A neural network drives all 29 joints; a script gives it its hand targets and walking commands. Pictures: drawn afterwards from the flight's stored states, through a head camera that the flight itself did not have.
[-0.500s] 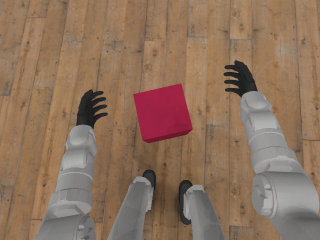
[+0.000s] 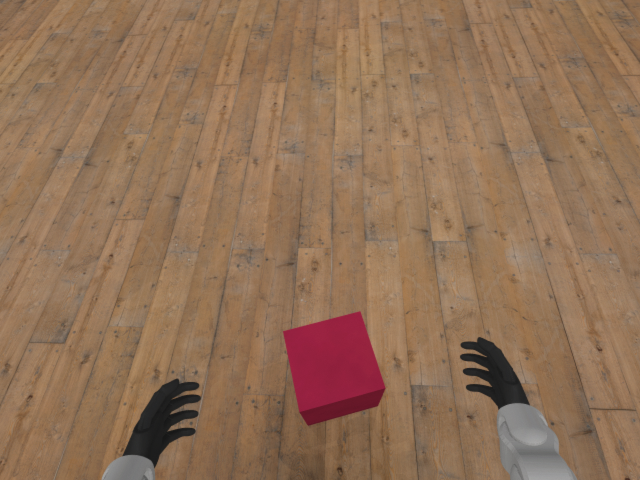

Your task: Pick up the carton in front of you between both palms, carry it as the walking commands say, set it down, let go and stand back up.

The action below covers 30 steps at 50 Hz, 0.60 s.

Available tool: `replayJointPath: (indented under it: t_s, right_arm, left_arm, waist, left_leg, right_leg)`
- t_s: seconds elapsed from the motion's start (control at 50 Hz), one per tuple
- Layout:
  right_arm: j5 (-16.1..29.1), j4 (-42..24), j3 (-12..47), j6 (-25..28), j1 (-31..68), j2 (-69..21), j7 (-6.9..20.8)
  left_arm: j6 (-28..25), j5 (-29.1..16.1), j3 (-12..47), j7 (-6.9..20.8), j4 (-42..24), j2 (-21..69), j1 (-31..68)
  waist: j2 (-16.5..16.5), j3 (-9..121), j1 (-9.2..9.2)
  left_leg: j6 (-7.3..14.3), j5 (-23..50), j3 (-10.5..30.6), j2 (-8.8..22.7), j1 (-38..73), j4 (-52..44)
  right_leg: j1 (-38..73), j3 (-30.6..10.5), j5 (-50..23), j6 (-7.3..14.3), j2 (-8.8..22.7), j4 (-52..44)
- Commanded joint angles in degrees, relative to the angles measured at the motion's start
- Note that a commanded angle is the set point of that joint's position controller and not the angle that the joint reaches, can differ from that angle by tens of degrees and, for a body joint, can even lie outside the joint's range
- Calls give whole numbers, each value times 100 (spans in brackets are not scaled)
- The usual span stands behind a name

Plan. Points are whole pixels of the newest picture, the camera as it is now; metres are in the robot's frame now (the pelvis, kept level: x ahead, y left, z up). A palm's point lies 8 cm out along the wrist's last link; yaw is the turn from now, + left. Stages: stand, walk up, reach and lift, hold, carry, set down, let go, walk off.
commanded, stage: let go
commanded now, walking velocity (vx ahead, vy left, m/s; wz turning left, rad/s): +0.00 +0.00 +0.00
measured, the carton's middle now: (333, 370) +0.41 +0.03 -0.64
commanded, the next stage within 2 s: stand in 0.68 s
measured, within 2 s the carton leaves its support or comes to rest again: neither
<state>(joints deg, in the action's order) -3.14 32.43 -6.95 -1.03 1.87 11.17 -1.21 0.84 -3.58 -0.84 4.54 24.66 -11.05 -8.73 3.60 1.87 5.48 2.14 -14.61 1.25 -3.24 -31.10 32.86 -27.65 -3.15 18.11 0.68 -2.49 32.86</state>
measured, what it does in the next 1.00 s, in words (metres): stands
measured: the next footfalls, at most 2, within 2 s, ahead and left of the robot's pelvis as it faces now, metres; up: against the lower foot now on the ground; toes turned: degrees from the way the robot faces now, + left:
none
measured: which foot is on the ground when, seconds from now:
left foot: down 0.00-1.00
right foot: down 0.00-1.00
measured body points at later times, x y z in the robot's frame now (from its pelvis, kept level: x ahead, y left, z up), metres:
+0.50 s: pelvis +0.00 -0.03 +0.01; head +0.01 -0.03 +0.46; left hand +0.18 +0.21 -0.06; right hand +0.17 -0.26 -0.07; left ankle +0.01 +0.09 -0.73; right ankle -0.03 -0.11 -0.73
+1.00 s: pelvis +0.02 -0.01 +0.01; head +0.03 +0.00 +0.46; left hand +0.17 +0.27 -0.09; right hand +0.15 -0.31 -0.07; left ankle +0.00 +0.09 -0.73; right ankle -0.03 -0.12 -0.73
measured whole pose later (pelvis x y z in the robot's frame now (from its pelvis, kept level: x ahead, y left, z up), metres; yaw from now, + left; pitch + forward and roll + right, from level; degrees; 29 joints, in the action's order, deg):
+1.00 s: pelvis +0.02 -0.01 +0.01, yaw +0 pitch +0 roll -1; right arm -1.9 40.5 -3.3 -0.5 -11.6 19.4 -0.7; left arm 1.0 1.9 -2.9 -0.9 40.1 -18.8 -10.4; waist -1.3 -1.0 -0.2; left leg 1.5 -17.0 1.4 -1.7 -12.8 30.1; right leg -8.2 -2.6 18.6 1.6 -3.4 27.2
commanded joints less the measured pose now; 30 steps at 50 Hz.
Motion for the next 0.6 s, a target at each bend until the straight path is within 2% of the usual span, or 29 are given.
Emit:
replayJointPath:
  t_s: [0.0,0.02,0.04,0.06,0.08,0.1,0.12,0.14,0.16,0.18,0.22,0.24,0.26,0.28,0.32,0.34,0.36,0.38,0.4,0.42,0.44,0.46,0.48,0.5,0.52,0.54,0.56,0.58]
  right_arm:
    - [47,-651,29,106,-268,444,50]
    - [125,-761,198,86,-540,296,91]
    - [134,-750,117,84,-456,500,89]
    - [162,-825,162,18,-595,390,159]
    - [150,-858,144,-26,-719,468,168]
    - [160,-940,230,-67,-924,388,196]
    - [185,-1092,174,-96,-789,491,230]
    - [170,-1164,209,-163,-948,508,263]
    - [230,-1232,342,-208,-1048,449,327]
    - [263,-1237,362,-246,-1154,445,349]
    - [297,-1240,347,-318,-1331,505,394]
    - [300,-1316,418,-359,-1207,509,410]
    - [255,-1407,427,-387,-1232,402,409]
    - [253,-1480,242,-442,-1141,612,434]
    - [345,-1424,485,-519,-1335,476,499]
    - [313,-1440,441,-553,-1226,508,505]
    - [305,-1491,376,-569,-1144,568,497]
    - [231,-1409,253,-613,-1103,674,498]
    - [243,-1399,353,-608,-1184,527,500]
    - [265,-1210,317,-447,-1358,438,356]
    - [316,-1285,268,-392,-1393,656,318]
    - [394,-1242,587,-379,-1382,398,296]
    - [324,-1221,394,-385,-1193,623,283]
    - [348,-1175,410,-371,-1230,593,261]
    - [351,-1242,475,-384,-1340,545,245]
    - [268,-1188,420,-405,-1264,665,234]
    - [312,-1130,368,-404,-1274,687,218]
    - [325,-1119,396,-416,-1288,666,227]
  left_arm:
    - [-55,22,-192,-8,-581,-544,-123]
    - [-36,6,-143,-17,-561,-573,-259]
    - [-27,42,-133,-23,-650,-545,-82]
    - [-2,126,-258,-33,-634,-723,-219]
    - [62,138,-194,-22,-483,-641,-271]
    - [92,51,-149,-19,-387,-681,-417]
    - [99,111,-286,-26,-629,-711,-230]
    - [151,113,-240,-15,-529,-762,-307]
    - [197,228,-289,-25,-498,-700,-363]
    - [262,240,-189,-22,-557,-629,-326]
    - [343,312,-378,-36,-542,-764,-327]
    - [375,375,-368,-37,-571,-746,-278]
    - [414,366,-278,-5,-634,-655,-231]
    - [463,501,-544,-22,-553,-889,-390]
    - [557,416,-292,-7,-570,-660,-309]
    - [596,464,-491,-34,-591,-698,-228]
    - [625,484,-378,4,-662,-659,-204]
    - [661,586,-575,-6,-608,-868,-219]
    - [679,510,-433,19,-593,-723,-106]
    - [962,629,-319,-137,-976,-810,190]
    - [1043,668,-416,-211,-1087,-874,20]
    - [1058,566,-185,-242,-896,-662,19]
    - [1088,629,-331,-274,-1003,-696,169]
    - [1128,642,-418,-336,-960,-814,27]
    - [1143,570,-315,-336,-892,-777,53]
    - [1181,556,-295,-341,-853,-771,-114]
    - [1206,579,-333,-371,-862,-783,-51]
    - [1217,636,-494,-383,-1074,-900,124]
  waist:
    - [-372,1332,-265]
    - [-536,1068,-350]
    - [-535,815,-374]
    - [-332,798,-269]
    - [-468,583,-420]
    - [-525,442,-480]
    - [-483,630,-353]
    - [-513,427,-460]
    - [-354,176,-350]
    - [-577,74,-440]
    - [-320,2,-471]
    - [-343,-190,-427]
    - [-609,-343,-500]
    - [-248,-440,-370]
    - [-323,-664,-470]
    - [-447,-732,-381]
    - [-423,-766,-469]
    - [-270,-762,-346]
    - [-394,-804,-524]
    - [-144,-318,-593]
    - [-238,-116,-557]
    - [-297,-334,-534]
    - [-303,-314,-565]
    - [-506,-273,-445]
    - [-558,-225,-584]
    - [-607,-408,-489]
    - [-612,-540,-550]
    - [-590,-477,-484]
  left_leg:
    - [-403,2522,313,311,2337,-405]
    - [-372,2376,263,282,2405,-444]
    - [-365,2242,218,252,2239,-619]
    - [-341,2019,224,244,2376,-666]
    - [-359,1928,187,266,2385,-733]
    - [-313,1852,168,218,2435,-771]
    - [-299,1755,202,238,2558,-801]
    - [-285,1589,176,250,2569,-871]
    - [-322,1308,86,220,2480,-903]
    - [-303,1256,51,204,2568,-914]
    - [-313,1286,28,182,2659,-967]
    - [-310,1082,-15,172,2613,-910]
    - [-261,829,35,167,2744,-945]
    - [-285,799,-14,159,2801,-999]
    - [-296,743,-18,178,2930,-927]
    - [-287,640,3,154,2771,-976]
    - [-271,623,4,158,2941,-961]
    - [-263,571,21,178,2777,-994]
    - [-275,614,-17,124,3009,-951]
    - [-253,639,-12,48,2841,-771]
    - [-268,724,18,107,2769,-776]
    - [-234,679,20,51,2698,-716]
    - [-274,675,41,121,2619,-676]
    - [-249,929,62,77,2523,-640]
    - [-228,801,60,58,2670,-618]
    - [-241,701,71,81,2500,-622]
    - [-253,811,94,86,2466,-612]
    - [-259,682,61,77,2653,-662]
  right_leg:
    - [738,-31,-1543,20,86,-669]
    - [913,-8,-1568,-8,92,-745]
    - [1072,9,-1695,3,98,-835]
    - [1112,-13,-1327,-20,115,-883]
    - [1246,-8,-1412,-8,138,-1027]
    - [1309,14,-1590,-72,139,-990]
    - [1439,26,-1504,-48,158,-1008]
    - [1533,77,-1463,-61,132,-994]
    - [1556,39,-1236,-22,193,-1130]
    - [1617,18,-1216,-24,206,-1188]
    - [1679,-8,-1327,-19,221,-1251]
    - [1678,-16,-1112,-34,266,-1290]
    - [1612,24,-849,-22,293,-1320]
    - [1617,36,-802,-26,289,-1361]
    - [1443,-28,-686,44,323,-1420]
    - [1488,-8,-642,-1,331,-1403]
    - [1415,-16,-550,27,349,-1450]
    - [1626,-31,-522,27,339,-1401]
    - [1423,-11,-562,27,338,-1434]
    - [1967,-78,-1208,15,300,-1174]
    - [2198,-59,-1574,-51,359,-1047]
    - [2016,-56,-1650,-59,303,-1007]
    - [1995,-38,-1595,-42,334,-984]
    - [2100,-61,-1969,-104,342,-967]
    - [2007,-53,-1931,-128,314,-957]
    - [2085,-56,-1774,-120,349,-972]
    - [1948,-102,-1962,-136,368,-978]
    - [1919,-64,-1734,-149,391,-1044]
